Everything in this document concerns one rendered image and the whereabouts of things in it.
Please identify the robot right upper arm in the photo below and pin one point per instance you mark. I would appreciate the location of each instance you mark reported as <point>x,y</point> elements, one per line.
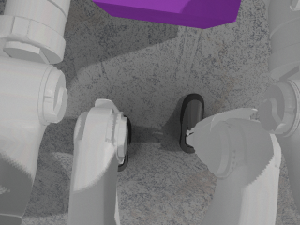
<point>279,114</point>

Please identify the robot right forearm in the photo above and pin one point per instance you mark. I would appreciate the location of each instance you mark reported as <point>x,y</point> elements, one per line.
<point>283,17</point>

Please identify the robot left foot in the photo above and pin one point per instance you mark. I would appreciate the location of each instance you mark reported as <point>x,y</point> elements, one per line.
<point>121,167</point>

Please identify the robot right thigh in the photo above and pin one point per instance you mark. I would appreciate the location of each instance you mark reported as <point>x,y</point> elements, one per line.
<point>241,151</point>

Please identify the robot left upper arm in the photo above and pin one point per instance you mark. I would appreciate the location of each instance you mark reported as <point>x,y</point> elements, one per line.
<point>32,95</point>

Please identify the robot left forearm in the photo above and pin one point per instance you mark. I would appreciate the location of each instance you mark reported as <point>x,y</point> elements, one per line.
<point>33,30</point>

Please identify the carton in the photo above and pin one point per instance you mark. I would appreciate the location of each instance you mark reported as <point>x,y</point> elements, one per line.
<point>201,14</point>

